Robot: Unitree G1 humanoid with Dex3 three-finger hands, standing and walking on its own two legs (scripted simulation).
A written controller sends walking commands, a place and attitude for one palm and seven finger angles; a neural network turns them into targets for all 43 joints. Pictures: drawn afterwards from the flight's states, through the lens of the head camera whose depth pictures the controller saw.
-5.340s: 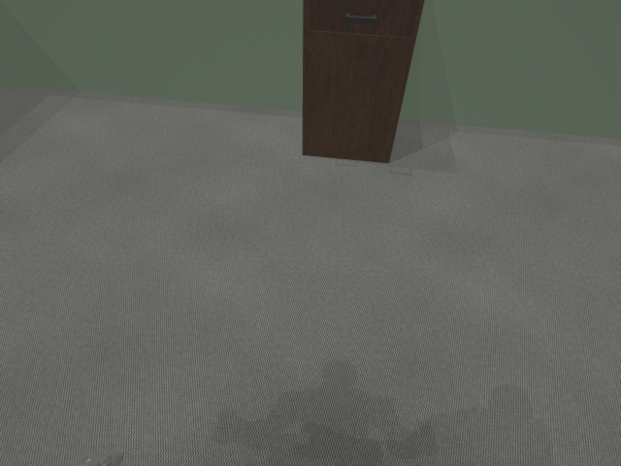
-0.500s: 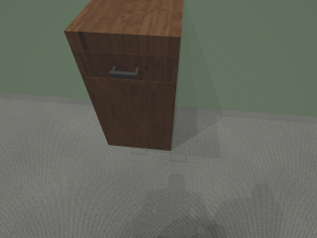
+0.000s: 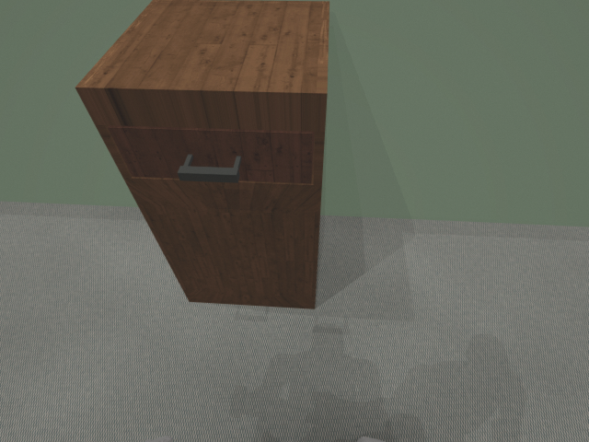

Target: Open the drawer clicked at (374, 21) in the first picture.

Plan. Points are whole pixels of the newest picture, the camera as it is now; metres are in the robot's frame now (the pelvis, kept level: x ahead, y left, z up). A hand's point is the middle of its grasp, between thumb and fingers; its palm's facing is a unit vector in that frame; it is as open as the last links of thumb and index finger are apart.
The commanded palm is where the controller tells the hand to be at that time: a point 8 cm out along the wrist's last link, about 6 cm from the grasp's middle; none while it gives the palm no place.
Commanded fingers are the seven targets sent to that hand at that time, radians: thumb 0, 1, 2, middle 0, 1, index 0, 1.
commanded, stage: take the last steps up to it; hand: left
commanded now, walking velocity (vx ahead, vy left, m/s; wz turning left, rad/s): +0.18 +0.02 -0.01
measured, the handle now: (211, 167) +0.63 +0.21 -0.03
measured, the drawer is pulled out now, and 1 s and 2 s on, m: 0.00 0.00 0.00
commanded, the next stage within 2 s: come to a stop and stand still in 0.10 s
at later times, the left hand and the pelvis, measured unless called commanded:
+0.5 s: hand out of the picture +0.12 +0.21 -0.16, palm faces -0.01 -0.98 -0.18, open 7.3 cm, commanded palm none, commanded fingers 0.00 0.90 0.90 -0.20 -0.30 -0.20 -0.30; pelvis +0.10 +0.03 +0.02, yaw -3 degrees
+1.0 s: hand (200, 440) +0.15 +0.15 -0.13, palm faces +0.03 -0.96 -0.28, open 7.3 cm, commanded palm none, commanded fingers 0.00 0.90 0.90 -0.20 -0.30 -0.20 -0.30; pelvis +0.08 -0.04 +0.03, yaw -1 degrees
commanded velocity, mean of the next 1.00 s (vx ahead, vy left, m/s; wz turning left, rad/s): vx -0.04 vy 0.03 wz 0.00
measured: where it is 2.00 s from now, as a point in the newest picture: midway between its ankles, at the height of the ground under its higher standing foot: outside the picture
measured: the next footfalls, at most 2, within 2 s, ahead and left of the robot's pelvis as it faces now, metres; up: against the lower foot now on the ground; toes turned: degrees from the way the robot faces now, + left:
left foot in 0.28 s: +0.17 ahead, +0.14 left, +0.00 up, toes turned +8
right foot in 0.70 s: +0.16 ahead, -0.10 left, +0.00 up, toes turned -7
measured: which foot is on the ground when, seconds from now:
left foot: up 0.00-0.26, down 0.28-0.72, up 0.74-1.00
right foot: down 0.00-0.30, up 0.32-0.68, down 0.70-1.00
